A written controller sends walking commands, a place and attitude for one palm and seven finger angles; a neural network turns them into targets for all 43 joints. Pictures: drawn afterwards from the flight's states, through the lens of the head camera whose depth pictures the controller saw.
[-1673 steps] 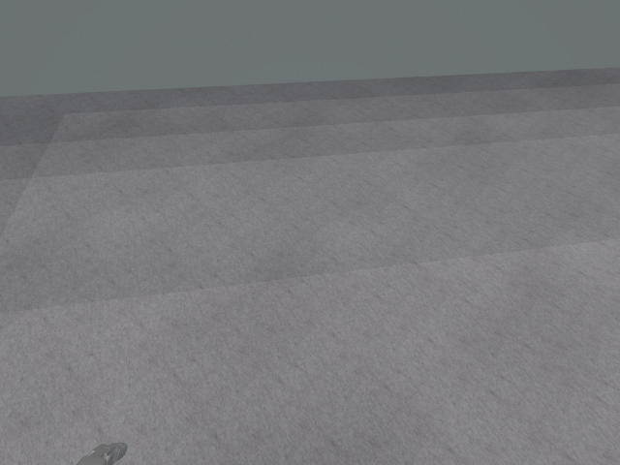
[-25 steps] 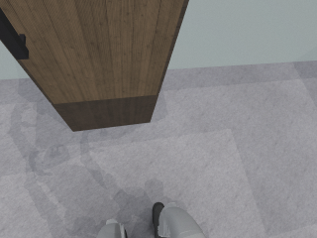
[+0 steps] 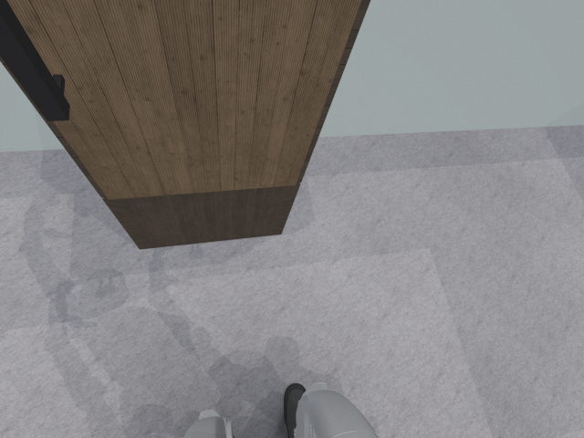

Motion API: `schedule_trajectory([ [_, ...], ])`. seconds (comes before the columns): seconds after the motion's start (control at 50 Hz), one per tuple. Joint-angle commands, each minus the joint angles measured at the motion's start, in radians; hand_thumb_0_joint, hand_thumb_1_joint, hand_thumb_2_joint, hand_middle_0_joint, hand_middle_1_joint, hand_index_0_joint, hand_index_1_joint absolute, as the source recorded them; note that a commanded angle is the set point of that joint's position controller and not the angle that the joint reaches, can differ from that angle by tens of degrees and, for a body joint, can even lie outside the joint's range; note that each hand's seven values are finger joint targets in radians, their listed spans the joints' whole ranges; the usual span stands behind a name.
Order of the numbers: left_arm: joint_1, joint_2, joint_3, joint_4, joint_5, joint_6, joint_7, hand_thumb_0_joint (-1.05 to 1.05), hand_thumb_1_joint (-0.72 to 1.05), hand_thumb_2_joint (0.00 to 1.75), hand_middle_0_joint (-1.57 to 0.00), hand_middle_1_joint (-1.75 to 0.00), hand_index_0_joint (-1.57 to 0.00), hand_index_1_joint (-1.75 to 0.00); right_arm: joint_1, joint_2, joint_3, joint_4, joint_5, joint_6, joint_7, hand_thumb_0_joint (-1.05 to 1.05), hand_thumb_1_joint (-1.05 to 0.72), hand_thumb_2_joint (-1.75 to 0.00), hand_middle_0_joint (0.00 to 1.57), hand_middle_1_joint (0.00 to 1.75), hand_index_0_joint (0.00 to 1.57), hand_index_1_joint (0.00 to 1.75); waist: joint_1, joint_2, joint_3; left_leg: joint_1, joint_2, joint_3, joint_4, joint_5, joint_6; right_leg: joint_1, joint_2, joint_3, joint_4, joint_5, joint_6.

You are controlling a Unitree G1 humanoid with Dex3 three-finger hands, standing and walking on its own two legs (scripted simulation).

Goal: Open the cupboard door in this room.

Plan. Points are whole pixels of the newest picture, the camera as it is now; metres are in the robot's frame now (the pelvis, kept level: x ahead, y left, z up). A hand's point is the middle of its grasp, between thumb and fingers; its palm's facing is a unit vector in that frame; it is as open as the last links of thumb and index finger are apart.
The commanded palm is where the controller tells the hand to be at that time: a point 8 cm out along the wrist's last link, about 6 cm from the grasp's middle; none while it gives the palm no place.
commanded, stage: move the hooked fingers beside the handle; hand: left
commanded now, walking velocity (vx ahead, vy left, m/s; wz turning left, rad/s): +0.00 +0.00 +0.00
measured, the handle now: (28, 49) +0.56 +0.26 +0.10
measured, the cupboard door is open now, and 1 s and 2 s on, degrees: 0 0 0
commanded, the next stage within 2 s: slide the fingers in behind the handle in 0.28 s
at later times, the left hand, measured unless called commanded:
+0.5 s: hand out of the picture +0.49 +0.32 +0.11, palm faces +0.06 -1.00 -0.02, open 14.0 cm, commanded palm +0.48 +0.35 +0.10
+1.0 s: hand out of the picture +0.51 +0.29 +0.10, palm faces +0.05 -1.00 -0.02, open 14.0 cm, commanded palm +0.49 +0.32 +0.10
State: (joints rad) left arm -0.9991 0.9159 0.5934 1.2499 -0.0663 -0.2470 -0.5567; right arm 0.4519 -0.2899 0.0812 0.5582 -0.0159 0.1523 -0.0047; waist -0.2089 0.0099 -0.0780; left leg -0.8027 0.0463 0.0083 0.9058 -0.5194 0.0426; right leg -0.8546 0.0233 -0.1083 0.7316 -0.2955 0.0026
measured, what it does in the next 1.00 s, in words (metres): stands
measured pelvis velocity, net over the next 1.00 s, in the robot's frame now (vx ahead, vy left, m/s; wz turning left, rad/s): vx -0.02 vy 0.00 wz -0.01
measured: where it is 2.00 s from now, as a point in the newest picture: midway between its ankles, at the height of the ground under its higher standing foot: outside the picture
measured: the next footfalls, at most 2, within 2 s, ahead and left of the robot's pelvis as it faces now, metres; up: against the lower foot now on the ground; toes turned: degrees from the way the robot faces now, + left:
none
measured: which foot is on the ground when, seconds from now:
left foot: down 0.00-1.00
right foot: down 0.00-1.00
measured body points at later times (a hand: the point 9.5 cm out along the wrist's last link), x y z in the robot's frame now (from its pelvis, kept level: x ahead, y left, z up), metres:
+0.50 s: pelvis -0.01 -0.01 +0.00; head +0.14 +0.03 +0.42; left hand +0.48 +0.37 +0.11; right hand -0.03 -0.28 -0.09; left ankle -0.07 +0.07 -0.69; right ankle +0.02 -0.13 -0.69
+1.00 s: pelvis -0.02 +0.00 +0.00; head +0.14 +0.03 +0.41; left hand +0.50 +0.35 +0.11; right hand -0.06 -0.27 -0.09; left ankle -0.07 +0.07 -0.69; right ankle +0.02 -0.13 -0.69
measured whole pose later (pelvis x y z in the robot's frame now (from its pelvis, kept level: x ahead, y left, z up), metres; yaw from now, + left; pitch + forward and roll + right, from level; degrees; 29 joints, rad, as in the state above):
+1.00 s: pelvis -0.02 +0.00 +0.00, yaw -1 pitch +24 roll -5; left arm -1.03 0.89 0.56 1.27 -0.05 -0.26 -0.49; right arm 0.46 -0.29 0.09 0.56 -0.01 0.13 -0.02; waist -0.23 0.01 -0.07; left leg -0.84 0.05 0.02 0.93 -0.51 0.04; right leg -0.90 0.03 -0.09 0.76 -0.27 0.00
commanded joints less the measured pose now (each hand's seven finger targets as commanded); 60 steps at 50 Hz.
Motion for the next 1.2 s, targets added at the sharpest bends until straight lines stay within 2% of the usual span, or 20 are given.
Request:
schedule_trajectory([
  [0.0, -0.344, 0.277, -0.002, -0.182, -0.035, -0.037, -0.01, 0.0, -0.5, 0.3, -0.3, -1.2, -0.3, -1.2, 0.222, -0.214, -0.083, -0.022, 0.003, 0.0, -0.014, 0.0, -0.9, -0.9, 0.2, 0.3, 0.2, 0.3, 0.004, 0.264, -0.454, 0.37, 0.015, -0.097, -0.061, 0.888, -0.055, 0.215, 0.04, 0.039, 0.015, 0.391, -0.025],
  [0.1, -0.354, 0.349, 0.057, -0.212, -0.029, -0.061, 0.024, 0.0, -0.5, 0.3, -0.3, -1.2, -0.3, -1.2, 0.213, -0.217, -0.088, -0.039, -0.001, -0.009, -0.015, 0.0, -0.9, -0.9, 0.2, 0.3, 0.2, 0.3, 0.019, 0.238, -0.48, 0.306, 0.005, -0.086, -0.06, 0.836, -0.048, 0.295, 0.036, 0.054, 0.032, 0.434, -0.03],
  [0.14, -0.347, 0.382, 0.083, -0.229, -0.023, -0.076, 0.038, 0.0, -0.5, 0.3, -0.3, -1.2, -0.3, -1.2, 0.21, -0.218, -0.092, -0.041, -0.003, -0.017, -0.016, 0.0, -0.9, -0.9, 0.2, 0.3, 0.2, 0.3, 0.033, 0.286, -0.513, 0.335, 0.006, -0.089, -0.057, 0.879, -0.059, 0.3, 0.036, 0.056, 0.042, 0.451, -0.036],
  [0.18, -0.369, 0.373, 0.069, -0.223, -0.017, -0.084, 0.042, 0.0, -0.5, 0.3, -0.3, -1.2, -0.3, -1.2, 0.207, -0.216, -0.088, -0.036, -0.002, -0.017, -0.014, 0.0, -0.9, -0.9, 0.2, 0.3, 0.2, 0.3, 0.025, 0.276, -0.482, 0.325, 0.007, -0.089, -0.056, 0.848, -0.059, 0.283, 0.037, 0.055, 0.038, 0.42, -0.033],
  [0.24, -0.366, 0.386, 0.076, -0.222, -0.017, -0.088, 0.034, 0.0, -0.5, 0.3, -0.3, -1.2, -0.3, -1.2, 0.205, -0.218, -0.089, -0.037, 0.001, -0.021, -0.016, 0.0, -0.9, -0.9, 0.2, 0.3, 0.2, 0.3, 0.028, 0.285, -0.523, 0.335, 0.005, -0.088, -0.052, 0.847, -0.056, 0.3, 0.036, 0.06, 0.039, 0.43, -0.032],
  [0.3, -0.37, 0.35, 0.04, -0.166, -0.019, -0.069, 0.015, 0.0, -0.5, 0.3, -0.3, -1.2, -0.3, -1.2, 0.2, -0.217, -0.081, -0.031, 0.008, -0.017, -0.019, 0.0, -0.9, -0.9, 0.2, 0.3, 0.2, 0.3, 0.008, 0.234, -0.468, 0.281, 0.001, -0.079, -0.057, 0.754, -0.039, 0.295, 0.036, 0.061, 0.029, 0.403, -0.024],
  [0.34, -0.375, 0.36, 0.039, -0.171, -0.021, -0.066, 0.0, 0.0, -0.5, 0.3, -0.3, -1.2, -0.3, -1.2, 0.201, -0.219, -0.08, -0.029, 0.011, -0.017, -0.025, 0.0, -0.9, -0.9, 0.2, 0.3, 0.2, 0.3, 0.011, 0.273, -0.484, 0.301, -0.001, -0.081, -0.058, 0.777, -0.043, 0.285, 0.034, 0.06, 0.031, 0.406, -0.026],
  [0.42, -0.416, 0.326, 0.001, -0.157, -0.029, -0.063, -0.01, 0.0, -0.5, 0.3, -0.3, -1.2, -0.3, -1.2, 0.197, -0.215, -0.07, -0.028, 0.014, -0.015, -0.031, 0.0, -0.9, -0.9, 0.2, 0.3, 0.2, 0.3, -0.007, 0.246, -0.446, 0.257, -0.004, -0.081, -0.067, 0.697, -0.036, 0.278, 0.034, 0.06, 0.026, 0.374, -0.028],
  [0.54, -0.417, 0.345, 0.026, -0.162, -0.036, -0.069, 0.003, 0.0, -0.5, 0.3, -0.3, -1.2, -0.3, -1.2, 0.204, -0.219, -0.073, -0.024, 0.011, -0.024, -0.032, 0.0, -0.9, -0.9, 0.2, 0.3, 0.2, 0.3, 0.0, 0.247, -0.492, 0.248, -0.003, -0.079, -0.063, 0.669, -0.037, 0.286, 0.035, 0.063, 0.034, 0.363, -0.03],
  [0.58, -0.428, 0.35, 0.021, -0.152, -0.026, -0.064, 0.015, 0.0, -0.5, 0.3, -0.3, -1.2, -0.3, -1.2, 0.199, -0.216, -0.068, -0.025, 0.011, -0.024, -0.032, 0.0, -0.9, -0.9, 0.2, 0.3, 0.2, 0.3, -0.004, 0.225, -0.46, 0.203, -0.005, -0.071, -0.066, 0.603, -0.028, 0.293, 0.033, 0.068, 0.03, 0.343, -0.027],
  [0.62, -0.433, 0.331, 0.009, -0.177, -0.022, -0.072, 0.025, 0.0, -0.5, 0.3, -0.3, -1.2, -0.3, -1.2, 0.2, -0.213, -0.068, -0.032, 0.011, -0.026, -0.03, 0.0, -0.9, -0.9, 0.2, 0.3, 0.2, 0.3, 0.002, 0.281, -0.474, 0.236, -0.005, -0.072, -0.071, 0.628, -0.035, 0.277, 0.033, 0.065, 0.032, 0.337, -0.034],
  [0.68, -0.437, 0.37, 0.032, -0.193, -0.009, -0.076, 0.047, 0.0, -0.5, 0.3, -0.3, -1.2, -0.3, -1.2, 0.202, -0.213, -0.068, -0.031, 0.008, -0.027, -0.03, 0.0, -0.9, -0.9, 0.2, 0.3, 0.2, 0.3, 0.009, 0.27, -0.494, 0.231, -0.002, -0.074, -0.069, 0.626, -0.038, 0.291, 0.033, 0.066, 0.035, 0.335, -0.031],
  [0.76, -0.446, 0.303, -0.014, -0.171, -0.012, -0.075, 0.057, 0.0, -0.5, 0.3, -0.3, -1.2, -0.3, -1.2, 0.201, -0.209, -0.066, -0.026, 0.01, -0.028, -0.028, 0.0, -0.9, -0.9, 0.2, 0.3, 0.2, 0.3, -0.01, 0.276, -0.462, 0.241, 0.002, -0.073, -0.073, 0.607, -0.039, 0.252, 0.036, 0.063, 0.025, 0.307, -0.028],
  [0.8, -0.447, 0.333, 0.007, -0.152, -0.014, -0.069, 0.06, 0.0, -0.5, 0.3, -0.3, -1.2, -0.3, -1.2, 0.202, -0.215, -0.065, -0.025, 0.01, -0.032, -0.031, 0.0, -0.9, -0.9, 0.2, 0.3, 0.2, 0.3, -0.011, 0.209, -0.45, 0.182, -0.001, -0.069, -0.076, 0.541, -0.025, 0.288, 0.035, 0.069, 0.024, 0.3, -0.025],
  [0.84, -0.442, 0.357, 0.025, -0.166, -0.011, -0.071, 0.062, 0.0, -0.5, 0.3, -0.3, -1.2, -0.3, -1.2, 0.207, -0.216, -0.067, -0.027, 0.011, -0.034, -0.035, 0.0, -0.9, -0.9, 0.2, 0.3, 0.2, 0.3, 0.0, 0.234, -0.49, 0.2, -0.004, -0.07, -0.079, 0.571, -0.027, 0.306, 0.033, 0.071, 0.031, 0.323, -0.028],
  [0.92, -0.407, 0.297, -0.001, -0.21, -0.014, -0.082, 0.064, 0.0, -0.5, 0.3, -0.3, -1.2, -0.3, -1.2, 0.22, -0.211, -0.073, -0.026, 0.006, -0.031, -0.029, 0.0, -0.9, -0.9, 0.2, 0.3, 0.2, 0.3, 0.013, 0.306, -0.522, 0.31, 0.008, -0.087, -0.074, 0.719, -0.054, 0.254, 0.037, 0.055, 0.035, 0.338, -0.035],
  [1.0, -0.402, 0.247, -0.018, -0.185, -0.041, -0.071, 0.065, 0.0, -0.5, 0.3, -0.3, -1.2, -0.3, -1.2, 0.212, -0.21, -0.075, -0.022, 0.007, -0.026, -0.024, 0.0, -0.9, -0.9, 0.2, 0.3, 0.2, 0.3, -0.006, 0.21, -0.464, 0.251, 0.008, -0.077, -0.078, 0.656, -0.039, 0.273, 0.038, 0.058, 0.021, 0.344, -0.025],
  [1.06, -0.418, 0.215, -0.032, -0.199, -0.041, -0.071, 0.077, 0.0, -0.5, 0.3, -0.3, -1.2, -0.3, -1.2, 0.218, -0.207, -0.079, -0.018, 0.004, -0.028, -0.023, 0.0, -0.9, -0.9, 0.2, 0.3, 0.2, 0.3, -0.007, 0.252, -0.469, 0.287, 0.008, -0.08, -0.082, 0.689, -0.048, 0.251, 0.038, 0.054, 0.021, 0.344, -0.029],
  [1.12, -0.384, 0.23, -0.011, -0.26, -0.035, -0.088, 0.096, 0.0, -0.5, 0.3, -0.3, -1.2, -0.3, -1.2, 0.222, -0.206, -0.084, -0.026, -0.001, -0.026, -0.018, 0.0, -0.9, -0.9, 0.2, 0.3, 0.2, 0.3, 0.019, 0.298, -0.518, 0.343, 0.011, -0.089, -0.077, 0.793, -0.065, 0.256, 0.039, 0.051, 0.033, 0.373, -0.036],
  [1.18, -0.395, 0.172, -0.044, -0.228, -0.039, -0.084, 0.114, 0.0, -0.5, 0.3, -0.3, -1.2, -0.3, -1.2, 0.217, -0.201, -0.084, -0.014, -0.002, -0.023, -0.012, 0.0, -0.9, -0.9, 0.2, 0.3, 0.2, 0.3, -0.003, 0.234, -0.453, 0.31, 0.015, -0.084, -0.076, 0.746, -0.057, 0.242, 0.041, 0.05, 0.021, 0.36, -0.028],
])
